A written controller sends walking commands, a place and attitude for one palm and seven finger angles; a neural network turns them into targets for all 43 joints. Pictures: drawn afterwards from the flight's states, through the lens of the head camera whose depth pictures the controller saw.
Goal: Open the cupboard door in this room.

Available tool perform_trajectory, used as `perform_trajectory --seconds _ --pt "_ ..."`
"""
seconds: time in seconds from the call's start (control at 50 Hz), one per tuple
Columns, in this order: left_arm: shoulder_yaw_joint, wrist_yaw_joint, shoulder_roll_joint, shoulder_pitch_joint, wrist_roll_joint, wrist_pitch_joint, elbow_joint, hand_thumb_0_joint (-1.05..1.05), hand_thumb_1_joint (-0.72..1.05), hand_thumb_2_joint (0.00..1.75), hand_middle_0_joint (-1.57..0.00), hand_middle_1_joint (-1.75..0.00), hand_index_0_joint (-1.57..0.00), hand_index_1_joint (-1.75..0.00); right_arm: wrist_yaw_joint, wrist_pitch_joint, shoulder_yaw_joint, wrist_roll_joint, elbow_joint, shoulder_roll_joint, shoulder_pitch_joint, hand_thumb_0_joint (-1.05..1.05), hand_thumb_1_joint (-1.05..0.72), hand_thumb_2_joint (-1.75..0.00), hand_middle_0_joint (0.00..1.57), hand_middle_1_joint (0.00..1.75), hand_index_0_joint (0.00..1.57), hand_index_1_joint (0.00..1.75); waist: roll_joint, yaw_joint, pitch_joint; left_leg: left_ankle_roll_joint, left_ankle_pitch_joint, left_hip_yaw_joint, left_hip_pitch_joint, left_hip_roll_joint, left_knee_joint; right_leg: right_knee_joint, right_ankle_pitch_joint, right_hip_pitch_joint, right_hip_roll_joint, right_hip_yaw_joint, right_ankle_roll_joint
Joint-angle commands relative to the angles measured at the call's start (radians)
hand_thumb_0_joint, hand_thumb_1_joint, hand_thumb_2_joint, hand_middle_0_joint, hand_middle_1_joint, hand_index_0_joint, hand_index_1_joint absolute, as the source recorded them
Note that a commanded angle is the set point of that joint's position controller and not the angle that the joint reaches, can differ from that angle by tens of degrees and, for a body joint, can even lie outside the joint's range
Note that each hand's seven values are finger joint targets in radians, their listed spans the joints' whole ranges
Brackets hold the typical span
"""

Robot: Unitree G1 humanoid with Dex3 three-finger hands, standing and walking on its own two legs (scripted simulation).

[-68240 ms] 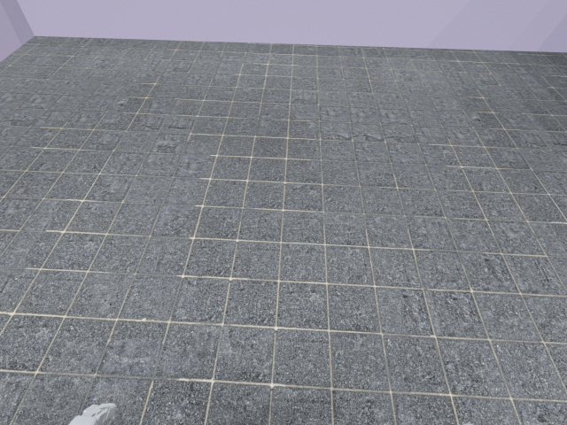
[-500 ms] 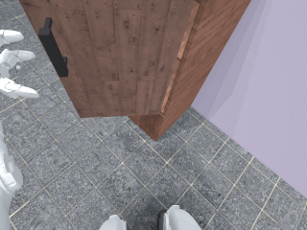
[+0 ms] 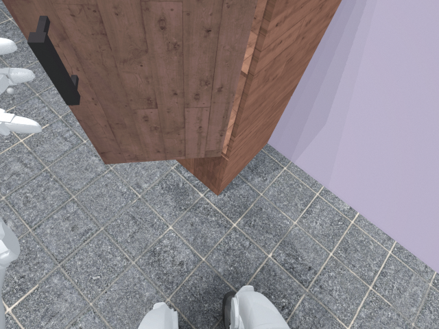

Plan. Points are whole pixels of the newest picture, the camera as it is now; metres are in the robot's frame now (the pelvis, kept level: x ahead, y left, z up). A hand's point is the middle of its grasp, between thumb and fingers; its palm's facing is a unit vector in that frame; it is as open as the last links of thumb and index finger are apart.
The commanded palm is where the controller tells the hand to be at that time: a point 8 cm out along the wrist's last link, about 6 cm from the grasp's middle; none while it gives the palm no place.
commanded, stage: move the hooked fingers beside the handle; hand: left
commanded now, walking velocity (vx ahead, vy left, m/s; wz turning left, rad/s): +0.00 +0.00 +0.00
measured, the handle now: (59, 64) +0.55 +0.24 +0.10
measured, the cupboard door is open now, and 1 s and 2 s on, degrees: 49 49 49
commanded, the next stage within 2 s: slide the fingers in behind the handle in 0.06 s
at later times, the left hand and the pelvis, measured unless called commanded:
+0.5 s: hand (32, 93) +0.48 +0.26 +0.10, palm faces +0.02 -1.00 +0.00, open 14.0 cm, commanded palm +0.46 +0.31 +0.09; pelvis +0.00 +0.01 +0.00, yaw +0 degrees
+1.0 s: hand (63, 90) +0.49 +0.22 +0.10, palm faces +0.03 -1.00 +0.00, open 14.0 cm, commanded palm +0.46 +0.27 +0.09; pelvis +0.00 +0.00 +0.00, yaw +0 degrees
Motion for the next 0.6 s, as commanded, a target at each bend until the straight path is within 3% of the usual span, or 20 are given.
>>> perform_trajectory --seconds 0.0,0.04,0.06,0.08,0.1,0.12,0.14,0.16,0.2,0.26,0.32,0.36,0.38,0.44,0.46,0.52,0.56,0.58 --pt "0.029 -0.025 0.305 -0.39 -0.043 -0.084 -0.268 0.0 -0.5 0.3 -0.3 -1.2 -0.3 -1.2 -0.02 -0.014 -0.08 -0.006 -0.054 -0.191 0.162 0.0 -0.9 -0.9 0.2 0.3 0.2 0.3 0.195 0.015 -0.519 0.001 0.45 -0.046 0.202 -0.03 -0.113 -0.026 0.311 0.34 0.046 0.068 -0.021" --pt "0.011 -0.028 0.271 -0.379 -0.055 -0.093 -0.274 0.0 -0.5 0.3 -0.3 -1.2 -0.3 -1.2 -0.018 -0.014 -0.083 -0.007 -0.052 -0.19 0.167 0.0 -0.9 -0.9 0.2 0.3 0.2 0.3 0.198 0.012 -0.513 -0.005 0.489 -0.055 0.238 -0.025 -0.111 -0.024 0.305 0.307 0.051 0.058 -0.025" --pt "0.022 -0.026 0.281 -0.385 -0.057 -0.094 -0.288 0.0 -0.5 0.3 -0.3 -1.2 -0.3 -1.2 -0.016 -0.012 -0.086 -0.008 -0.045 -0.192 0.167 0.0 -0.9 -0.9 0.2 0.3 0.2 0.3 0.199 0.014 -0.522 -0.007 0.491 -0.056 0.249 -0.023 -0.108 -0.025 0.301 0.301 0.051 0.056 -0.021" --pt "-0.001 -0.026 0.25 -0.366 -0.056 -0.084 -0.251 0.0 -0.5 0.3 -0.3 -1.2 -0.3 -1.2 -0.014 -0.011 -0.082 -0.006 -0.045 -0.189 0.163 0.0 -0.9 -0.9 0.2 0.3 0.2 0.3 0.201 0.011 -0.484 -0.007 0.467 -0.055 0.232 -0.025 -0.112 -0.03 0.279 0.283 0.052 0.053 -0.022" --pt "0.014 -0.02 0.261 -0.371 -0.06 -0.076 -0.24 0.0 -0.5 0.3 -0.3 -1.2 -0.3 -1.2 -0.016 -0.01 -0.084 -0.007 -0.04 -0.193 0.165 0.0 -0.9 -0.9 0.2 0.3 0.2 0.3 0.159 0.003 -0.458 0.0 0.438 -0.052 0.203 -0.023 -0.113 -0.036 0.275 0.29 0.051 0.056 -0.019" --pt "0.022 -0.016 0.282 -0.376 -0.053 -0.069 -0.235 0.0 -0.5 0.3 -0.3 -1.2 -0.3 -1.2 -0.016 -0.009 -0.082 -0.006 -0.04 -0.195 0.162 0.0 -0.9 -0.9 0.2 0.3 0.2 0.3 0.161 0.009 -0.45 0.001 0.418 -0.053 0.178 -0.027 -0.117 -0.036 0.271 0.305 0.049 0.059 -0.019" --pt "0.045 -0.009 0.308 -0.371 -0.052 -0.069 -0.246 0.0 -0.5 0.3 -0.3 -1.2 -0.3 -1.2 -0.018 -0.01 -0.084 -0.006 -0.046 -0.196 0.166 0.0 -0.9 -0.9 0.2 0.3 0.2 0.3 0.168 0.02 -0.463 0.0 0.437 -0.058 0.189 -0.029 -0.121 -0.031 0.28 0.316 0.049 0.056 -0.025" --pt "0.015 -0.005 0.277 -0.378 -0.046 -0.065 -0.265 0.0 -0.5 0.3 -0.3 -1.2 -0.3 -1.2 -0.015 -0.009 -0.081 -0.005 -0.05 -0.189 0.161 0.0 -0.9 -0.9 0.2 0.3 0.2 0.3 0.208 0.02 -0.48 -0.002 0.448 -0.053 0.209 -0.03 -0.123 -0.031 0.285 0.312 0.047 0.058 -0.022" --pt "-0.006 0.012 0.242 -0.355 -0.036 -0.07 -0.307 0.0 -0.5 0.3 -0.3 -1.2 -0.3 -1.2 -0.011 -0.011 -0.085 -0.008 -0.055 -0.183 0.158 0.0 -0.9 -0.9 0.2 0.3 0.2 0.3 0.232 0.027 -0.492 -0.011 0.497 -0.059 0.258 -0.025 -0.123 -0.031 0.279 0.282 0.048 0.048 -0.023" --pt "0.005 0.034 0.226 -0.335 -0.05 -0.085 -0.342 0.0 -0.5 0.3 -0.3 -1.2 -0.3 -1.2 -0.005 -0.01 -0.09 -0.01 -0.056 -0.182 0.16 0.0 -0.9 -0.9 0.2 0.3 0.2 0.3 0.212 0.031 -0.518 -0.02 0.55 -0.064 0.296 -0.017 -0.117 -0.029 0.296 0.284 0.054 0.043 -0.023" --pt "-0.016 0.05 0.182 -0.348 -0.06 -0.074 -0.302 0.0 -0.5 0.3 -0.3 -1.2 -0.3 -1.2 -0.005 -0.013 -0.088 -0.006 -0.055 -0.179 0.145 0.0 -0.9 -0.9 0.2 0.3 0.2 0.3 0.147 0.016 -0.44 -0.007 0.448 -0.055 0.222 -0.022 -0.134 -0.041 0.271 0.302 0.05 0.045 -0.018" --pt "-0.025 0.062 0.172 -0.349 -0.048 -0.073 -0.312 0.0 -0.5 0.3 -0.3 -1.2 -0.3 -1.2 -0.003 -0.016 -0.087 -0.008 -0.057 -0.177 0.145 0.0 -0.9 -0.9 0.2 0.3 0.2 0.3 0.191 0.025 -0.457 -0.013 0.469 -0.058 0.25 -0.023 -0.137 -0.036 0.266 0.288 0.049 0.042 -0.023" --pt "-0.019 0.071 0.179 -0.329 -0.039 -0.068 -0.285 0.0 -0.5 0.3 -0.3 -1.2 -0.3 -1.2 -0.004 -0.016 -0.085 -0.008 -0.056 -0.175 0.145 0.0 -0.9 -0.9 0.2 0.3 0.2 0.3 0.185 0.029 -0.433 -0.014 0.467 -0.058 0.237 -0.023 -0.136 -0.034 0.262 0.281 0.048 0.041 -0.024" --pt "-0.034 0.091 0.155 -0.344 -0.033 -0.081 -0.329 0.0 -0.5 0.3 -0.3 -1.2 -0.3 -1.2 -0.002 -0.021 -0.087 -0.01 -0.064 -0.172 0.147 0.0 -0.9 -0.9 0.2 0.3 0.2 0.3 0.165 0.027 -0.457 -0.014 0.502 -0.061 0.254 -0.022 -0.135 -0.029 0.284 0.293 0.049 0.042 -0.024" --pt "-0.022 0.096 0.172 -0.343 -0.026 -0.083 -0.314 0.0 -0.5 0.3 -0.3 -1.2 -0.3 -1.2 -0.002 -0.02 -0.087 -0.011 -0.057 -0.172 0.147 0.0 -0.9 -0.9 0.2 0.3 0.2 0.3 0.168 0.028 -0.469 -0.017 0.504 -0.062 0.259 -0.02 -0.131 -0.027 0.281 0.288 0.048 0.044 -0.022" --pt "-0.058 0.105 0.112 -0.373 -0.036 -0.092 -0.309 0.0 -0.5 0.3 -0.3 -1.2 -0.3 -1.2 0.001 -0.025 -0.087 -0.011 -0.053 -0.168 0.143 0.0 -0.9 -0.9 0.2 0.3 0.2 0.3 0.126 0.012 -0.44 -0.014 0.461 -0.062 0.243 -0.021 -0.135 -0.033 0.264 0.285 0.048 0.041 -0.019" --pt "-0.058 0.108 0.104 -0.378 -0.04 -0.104 -0.33 0.0 -0.5 0.3 -0.3 -1.2 -0.3 -1.2 -0.001 -0.028 -0.089 -0.012 -0.05 -0.168 0.143 0.0 -0.9 -0.9 0.2 0.3 0.2 0.3 0.168 0.019 -0.481 -0.021 0.504 -0.065 0.281 -0.02 -0.131 -0.028 0.278 0.282 0.046 0.044 -0.021" --pt "-0.055 0.112 0.109 -0.381 -0.035 -0.104 -0.321 0.0 -0.5 0.3 -0.3 -1.2 -0.3 -1.2 -0.001 -0.029 -0.088 -0.013 -0.044 -0.168 0.144 0.0 -0.9 -0.9 0.2 0.3 0.2 0.3 0.161 0.019 -0.479 -0.024 0.511 -0.069 0.279 -0.019 -0.129 -0.025 0.277 0.28 0.046 0.043 -0.021"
